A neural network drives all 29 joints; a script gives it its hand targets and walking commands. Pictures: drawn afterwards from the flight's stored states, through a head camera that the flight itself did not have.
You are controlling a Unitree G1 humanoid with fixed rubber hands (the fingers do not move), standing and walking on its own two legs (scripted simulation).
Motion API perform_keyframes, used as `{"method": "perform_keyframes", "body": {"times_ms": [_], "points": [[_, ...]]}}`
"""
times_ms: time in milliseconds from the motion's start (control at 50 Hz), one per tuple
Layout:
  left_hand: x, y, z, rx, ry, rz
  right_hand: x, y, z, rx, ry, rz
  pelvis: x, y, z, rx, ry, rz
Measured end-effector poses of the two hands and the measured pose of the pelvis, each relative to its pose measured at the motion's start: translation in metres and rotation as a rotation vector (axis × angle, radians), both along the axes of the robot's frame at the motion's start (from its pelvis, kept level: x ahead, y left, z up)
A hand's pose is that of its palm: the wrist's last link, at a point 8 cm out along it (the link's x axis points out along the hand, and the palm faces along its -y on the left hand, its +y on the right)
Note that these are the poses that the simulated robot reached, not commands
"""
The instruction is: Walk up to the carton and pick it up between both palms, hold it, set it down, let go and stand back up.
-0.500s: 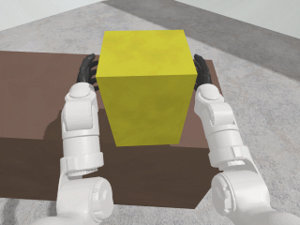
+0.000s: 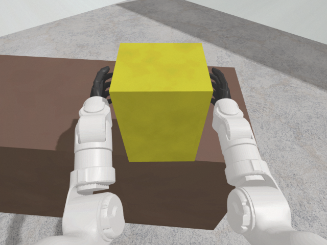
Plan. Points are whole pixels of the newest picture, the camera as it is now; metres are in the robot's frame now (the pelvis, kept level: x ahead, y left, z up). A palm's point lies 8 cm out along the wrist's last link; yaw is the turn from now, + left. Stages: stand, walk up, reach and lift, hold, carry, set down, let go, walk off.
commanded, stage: set down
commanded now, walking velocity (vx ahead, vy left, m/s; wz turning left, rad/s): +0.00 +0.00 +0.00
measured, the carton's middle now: (161, 108) +0.43 +0.01 +0.10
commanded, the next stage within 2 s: none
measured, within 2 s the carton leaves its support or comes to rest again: rests again in 0.50 s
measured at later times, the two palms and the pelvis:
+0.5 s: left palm (100, 104) +0.39 +0.15 +0.16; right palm (220, 103) +0.41 -0.13 +0.15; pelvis -0.01 +0.00 +0.00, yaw +1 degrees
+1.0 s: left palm (101, 104) +0.40 +0.15 +0.15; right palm (219, 104) +0.41 -0.13 +0.14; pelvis +0.00 +0.00 +0.00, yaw +1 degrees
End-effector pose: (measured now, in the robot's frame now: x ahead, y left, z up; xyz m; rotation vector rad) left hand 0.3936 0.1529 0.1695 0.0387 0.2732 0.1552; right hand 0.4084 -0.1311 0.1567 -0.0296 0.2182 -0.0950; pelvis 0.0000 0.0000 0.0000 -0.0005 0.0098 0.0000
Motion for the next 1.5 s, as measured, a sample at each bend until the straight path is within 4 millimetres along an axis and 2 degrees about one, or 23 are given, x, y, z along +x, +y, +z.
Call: {"method": "perform_keyframes", "body": {"times_ms": [220, 520, 1220, 1380, 1500], "points": [[-0.001, 0.002, -0.01, -0.004, -0.016, -0.005, -0.002, 0.001, -0.007, -0.004, 0.009, 0.007, -0.005, -0.001, 0.0, 0.0, 0.035, 0.014], [0.001, 0.002, -0.014, -0.009, -0.058, -0.016, -0.001, 0.0, -0.01, -0.005, 0.001, 0.009, -0.006, -0.002, 0.0, 0.0, 0.067, 0.024], [0.013, 0.003, -0.023, -0.021, -0.088, -0.046, 0.009, -0.003, -0.019, -0.013, -0.029, 0.03, 0.005, -0.001, 0.0, 0.0, 0.059, -0.005], [0.016, 0.018, -0.028, -0.038, -0.035, -0.003, 0.008, -0.002, -0.032, -0.007, 0.017, -0.012, 0.003, -0.001, 0.0, 0.0, 0.056, -0.029], [0.013, 0.033, -0.024, -0.023, -0.01, 0.022, 0.012, -0.004, -0.029, -0.015, 0.037, -0.03, 0.0, 0.0, -0.001, -0.002, 0.06, -0.018]]}}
